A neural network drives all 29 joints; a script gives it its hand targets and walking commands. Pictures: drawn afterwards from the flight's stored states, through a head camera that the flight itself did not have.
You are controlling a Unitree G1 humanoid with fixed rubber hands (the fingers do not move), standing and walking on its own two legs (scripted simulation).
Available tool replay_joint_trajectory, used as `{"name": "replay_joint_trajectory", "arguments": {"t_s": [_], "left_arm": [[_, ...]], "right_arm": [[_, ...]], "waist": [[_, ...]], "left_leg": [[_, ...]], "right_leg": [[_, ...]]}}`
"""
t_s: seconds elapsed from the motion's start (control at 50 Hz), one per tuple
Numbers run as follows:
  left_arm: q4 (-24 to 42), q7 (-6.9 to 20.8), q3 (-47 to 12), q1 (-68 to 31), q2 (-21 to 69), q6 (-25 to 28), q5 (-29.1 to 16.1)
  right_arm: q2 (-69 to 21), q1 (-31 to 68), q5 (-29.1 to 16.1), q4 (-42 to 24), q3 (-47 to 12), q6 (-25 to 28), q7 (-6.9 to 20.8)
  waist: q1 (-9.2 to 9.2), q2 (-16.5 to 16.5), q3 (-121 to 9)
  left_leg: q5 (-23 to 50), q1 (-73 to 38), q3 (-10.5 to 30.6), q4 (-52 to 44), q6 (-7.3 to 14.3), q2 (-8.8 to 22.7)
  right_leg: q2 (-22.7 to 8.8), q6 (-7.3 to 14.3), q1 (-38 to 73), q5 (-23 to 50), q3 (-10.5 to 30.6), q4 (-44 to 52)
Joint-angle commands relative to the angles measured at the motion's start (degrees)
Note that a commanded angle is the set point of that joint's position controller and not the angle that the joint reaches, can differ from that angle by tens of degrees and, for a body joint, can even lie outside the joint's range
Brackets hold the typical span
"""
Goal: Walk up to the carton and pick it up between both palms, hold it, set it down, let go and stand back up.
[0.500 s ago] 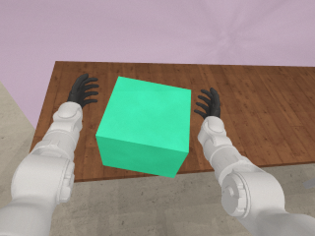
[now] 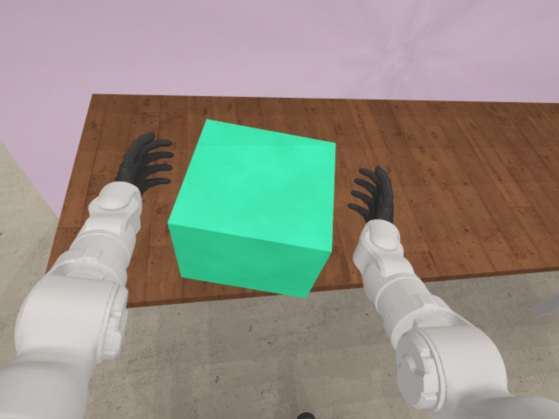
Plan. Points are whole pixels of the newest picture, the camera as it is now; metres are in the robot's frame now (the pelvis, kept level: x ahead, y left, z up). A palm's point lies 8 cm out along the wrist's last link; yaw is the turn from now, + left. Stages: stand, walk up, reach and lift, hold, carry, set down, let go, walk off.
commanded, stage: set down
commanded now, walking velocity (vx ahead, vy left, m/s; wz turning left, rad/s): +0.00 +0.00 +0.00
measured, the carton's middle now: (257, 211) +0.45 +0.00 -0.04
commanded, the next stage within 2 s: none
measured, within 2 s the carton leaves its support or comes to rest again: neither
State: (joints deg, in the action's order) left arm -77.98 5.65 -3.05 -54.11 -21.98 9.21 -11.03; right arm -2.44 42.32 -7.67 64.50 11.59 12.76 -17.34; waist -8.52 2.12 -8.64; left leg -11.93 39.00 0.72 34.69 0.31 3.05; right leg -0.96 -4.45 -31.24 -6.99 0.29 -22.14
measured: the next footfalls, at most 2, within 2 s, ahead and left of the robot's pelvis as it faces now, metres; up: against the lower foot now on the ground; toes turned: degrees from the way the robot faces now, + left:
none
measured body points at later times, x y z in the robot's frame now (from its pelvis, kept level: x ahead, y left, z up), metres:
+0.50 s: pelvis +0.00 +0.00 +0.00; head +0.06 +0.04 +0.44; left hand +0.44 +0.20 +0.01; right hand +0.35 -0.19 +0.02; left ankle +0.04 +0.10 -0.73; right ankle +0.03 -0.18 -0.73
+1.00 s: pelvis -0.01 +0.00 +0.00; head +0.05 +0.04 +0.45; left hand +0.37 +0.22 -0.03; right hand +0.28 -0.19 -0.01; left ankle +0.04 +0.10 -0.73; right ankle +0.03 -0.18 -0.73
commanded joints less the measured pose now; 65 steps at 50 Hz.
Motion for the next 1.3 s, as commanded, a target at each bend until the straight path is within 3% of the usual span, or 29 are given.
{"name": "replay_joint_trajectory", "arguments": {"t_s": [0.0, 0.04, 0.06, 0.1, 0.12, 0.16, 0.18, 0.22, 0.24, 0.26, 0.3, 0.34, 0.36, 0.38, 0.48, 0.54, 0.66, 0.68, 0.74, 0.76, 0.82, 0.84, 0.86, 0.9, 1.1, 1.12, 1.2, 1.26, 1.28], "left_arm": [[14.0, 0.8, 2.3, -17.6, -7.7, 2.9, 2.3], [15.2, 0.9, 2.3, -16.4, -7.7, 3.3, 2.4], [14.3, 0.7, 1.6, -18.7, -7.9, 3.5, 1.5], [16.2, 0.9, 2.3, -16.8, -8.3, 3.8, 2.0], [16.0, 0.8, 1.8, -17.3, -8.4, 4.0, 1.3], [17.3, 1.1, 3.2, -12.9, -8.8, 4.3, 1.8], [17.9, 1.2, 2.6, -14.4, -9.0, 4.6, 1.0], [18.1, 1.5, 3.0, -13.0, -9.4, 4.6, 0.8], [17.8, 1.5, 2.3, -15.0, -10.0, 4.9, 0.2], [19.1, 1.7, 3.2, -11.8, -10.6, 4.7, 0.5], [19.5, 1.9, 3.1, -11.6, -10.2, 4.8, 0.0], [20.3, 2.3, 3.9, -8.9, -10.8, 4.8, 0.2], [20.9, 2.3, 3.0, -11.0, -11.0, 4.7, -0.8], [21.5, 2.4, 3.7, -7.9, -10.7, 4.5, -0.2], [22.4, 3.3, 4.1, -6.4, -11.3, 3.3, -0.2], [23.7, 3.4, 4.2, -4.9, -11.6, 3.3, -0.6], [29.0, 3.9, 6.3, 3.7, -11.5, 3.1, 0.8], [29.3, 3.9, 6.2, 3.8, -11.3, 3.0, 0.9], [30.2, 4.3, 6.9, 7.3, -11.7, 2.8, 1.2], [30.9, 4.3, 6.8, 7.5, -11.8, 2.9, 0.9], [32.3, 4.6, 7.5, 11.6, -11.9, 3.4, 1.1], [32.9, 4.5, 6.9, 10.4, -12.6, 3.8, 0.0], [34.2, 4.3, 7.4, 13.4, -12.2, 4.1, 0.5], [34.3, 4.4, 5.7, 10.2, -13.3, 4.8, -1.4], [36.2, 5.3, 4.9, 20.5, -14.0, 6.5, -3.1], [36.1, 5.5, 4.3, 20.8, -13.8, 6.5, -3.5], [38.9, 5.7, 5.0, 24.9, -13.5, 7.0, -3.0], [40.2, 5.6, 4.9, 24.8, -14.7, 7.2, -3.8], [40.8, 5.9, 5.5, 28.7, -13.9, 7.2, -3.0]], "right_arm": [[10.8, 11.6, -0.3, -15.2, -5.9, 4.3, -0.2], [10.5, 10.2, -0.3, -16.5, -6.2, 4.7, -0.1], [11.6, 12.3, -0.2, -16.1, -5.5, 4.4, -0.1], [10.4, 9.7, -0.7, -17.5, -7.2, 5.3, -0.1], [10.5, 9.8, -1.0, -17.4, -6.7, 5.2, 0.0], [9.7, 6.1, -1.3, -19.9, -8.8, 5.9, -0.1], [10.2, 7.3, -0.8, -20.1, -7.7, 5.9, -0.3], [9.6, 5.4, -1.3, -20.4, -9.2, 5.7, -0.5], [10.2, 6.8, -1.3, -19.6, -8.4, 5.1, -0.5], [8.8, 3.4, -2.0, -20.9, -10.1, 5.4, -0.4], [9.5, 3.2, -1.9, -21.5, -9.9, 5.4, -0.6], [8.0, 0.6, -2.0, -22.6, -11.6, 5.7, -0.9], [9.3, 2.5, -1.8, -23.3, -10.3, 5.3, -1.2], [8.6, -0.2, -2.4, -25.1, -11.3, 5.7, -1.3], [8.2, -2.6, -2.8, -24.3, -12.8, 5.3, -1.7], [7.8, -3.3, -3.1, -27.2, -13.6, 5.1, -1.8], [5.6, -13.0, -3.3, -30.9, -16.1, 6.9, -2.2], [6.3, -13.2, -3.2, -31.1, -15.5, 7.1, -2.3], [4.8, -16.8, -3.2, -32.7, -17.0, 7.5, -2.5], [4.9, -17.3, -2.9, -33.2, -16.8, 7.7, -2.5], [4.0, -20.6, -2.8, -35.0, -17.7, 8.3, -2.5], [4.5, -19.2, -2.2, -36.6, -16.7, 8.3, -2.4], [3.2, -22.1, -2.6, -37.2, -18.1, 8.8, -2.3], [4.5, -19.3, -1.6, -38.1, -16.0, 8.3, -2.2], [1.8, -29.7, -1.6, -38.6, -17.8, 8.1, -2.1], [1.9, -29.8, -1.5, -38.8, -17.7, 8.0, -2.2], [0.6, -32.9, -2.2, -39.9, -19.0, 8.9, -2.1], [1.5, -32.4, -1.6, -41.3, -17.6, 9.2, -2.3], [0.5, -36.0, -2.1, -41.8, -18.8, 10.0, -2.2]], "waist": [[1.72, -14.8, -32.9], [1.88, -15.0, -33.1], [1.03, -15.0, -32.5], [2.71, -15.2, -32.7], [1.95, -15.3, -32.1], [3.35, -14.0, -32.4], [2.51, -14.3, -33.2], [3.18, -13.9, -31.9], [2.25, -14.6, -31.2], [3.81, -14.0, -31.3], [3.00, -13.3, -31.8], [4.43, -13.0, -31.2], [2.93, -13.2, -31.5], [4.24, -13.1, -30.8], [4.59, -13.6, -27.7], [5.36, -13.2, -27.9], [7.73, -13.5, -27.4], [6.93, -14.2, -26.8], [8.37, -13.3, -23.4], [7.81, -13.6, -22.8], [9.09, -12.8, -20.8], [8.64, -12.3, -21.8], [9.63, -12.7, -20.3], [8.04, -12.3, -20.7], [9.10, -11.2, -15.4], [8.40, -10.7, -14.3], [9.97, -11.8, -13.1], [9.14, -11.5, -12.8], [10.42, -11.4, -12.4]], "left_leg": [[14.5, -31.3, -3.0, -1.3, -4.1, -1.6], [14.4, -31.2, -3.2, -1.4, -4.3, -1.5], [13.6, -30.9, -2.9, -1.6, -4.4, -1.4], [15.0, -31.4, -2.9, -1.1, -4.6, -1.2], [14.4, -31.4, -2.7, -1.3, -4.7, -1.3], [15.2, -31.7, -3.2, -1.0, -4.1, -1.5], [15.4, -31.5, -3.3, -0.8, -4.3, -1.7], [13.6, -31.0, -3.2, -1.2, -3.8, -1.8], [12.5, -30.4, -3.2, -1.2, -3.9, -1.8], [13.4, -30.9, -3.2, -1.2, -3.6, -1.9], [13.7, -31.8, -3.1, -1.1, -3.5, -2.1], [14.2, -31.9, -3.3, -1.2, -3.3, -2.2], [12.9, -32.0, -3.3, -1.3, -3.3, -2.3], [13.9, -32.5, -3.3, -1.3, -3.4, -2.4], [12.6, -33.3, -3.1, -2.0, -3.1, -2.3], [10.8, -32.8, -3.1, -2.4, -2.8, -2.4], [14.3, -35.5, -2.9, -2.6, -2.7, -2.4], [14.5, -35.8, -2.6, -2.5, -3.1, -2.2], [12.6, -35.0, -2.7, -3.2, -2.5, -2.3], [12.3, -35.1, -2.8, -3.3, -2.5, -2.3], [11.8, -34.1, -2.8, -3.6, -2.3, -2.3], [10.5, -33.7, -2.8, -3.9, -2.2, -2.3], [11.1, -33.6, -2.4, -3.8, -2.1, -2.2], [9.2, -32.6, -2.4, -3.9, -2.2, -2.0], [3.2, -31.4, -1.7, -5.2, -1.3, -1.8], [2.0, -31.0, -1.4, -5.4, -1.2, -1.5], [3.2, -31.1, -1.0, -5.2, -1.6, -1.3], [2.6, -30.7, -1.3, -5.2, -1.6, -1.4], [3.7, -31.4, -1.3, -5.1, -1.6, -1.4]], "right_leg": [[3.4, 3.3, 9.1, 12.2, -4.2, -3.3], [3.6, 3.3, 9.0, 12.0, -4.1, -3.6], [3.5, 3.6, 8.1, 10.7, -4.3, -3.5], [3.8, 3.7, 8.2, 11.0, -4.1, -3.8], [3.6, 3.8, 7.9, 10.6, -4.2, -3.7], [3.4, 3.9, 9.7, 11.7, -3.6, -3.6], [3.4, 3.8, 9.1, 11.6, -3.6, -3.7], [3.3, 3.7, 9.2, 10.5, -3.5, -3.5], [3.1, 3.8, 8.1, 9.3, -3.5, -3.6], [3.1, 3.8, 9.5, 10.4, -3.2, -3.7], [3.1, 3.6, 9.3, 10.7, -3.3, -3.6], [3.0, 3.7, 10.3, 10.6, -3.1, -3.5], [2.9, 3.7, 9.4, 9.5, -3.2, -3.3], [3.1, 3.5, 10.4, 10.5, -3.1, -3.5], [2.9, 3.7, 10.0, 7.7, -2.9, -2.8], [2.9, 3.8, 10.6, 6.1, -2.8, -2.8], [3.1, 4.2, 13.0, 8.5, -2.8, -2.2], [3.2, 4.3, 12.3, 8.0, -2.9, -2.2], [3.0, 4.3, 13.7, 6.7, -2.6, -1.7], [3.0, 4.5, 13.5, 6.4, -2.6, -1.6], [3.1, 4.8, 14.9, 5.6, -2.2, -1.5], [2.9, 4.8, 14.5, 4.5, -2.4, -1.5], [2.9, 4.9, 14.7, 5.0, -2.3, -1.9], [2.6, 5.0, 13.5, 2.4, -2.4, -1.9], [1.6, 6.0, 15.2, -2.1, -1.3, -1.6], [1.6, 6.1, 15.1, -2.7, -1.3, -1.5], [1.6, 6.5, 16.2, -2.7, -0.8, -1.8], [1.5, 6.4, 15.5, -3.5, -0.8, -1.7], [1.5, 6.5, 16.8, -2.4, -0.5, -1.7]]}}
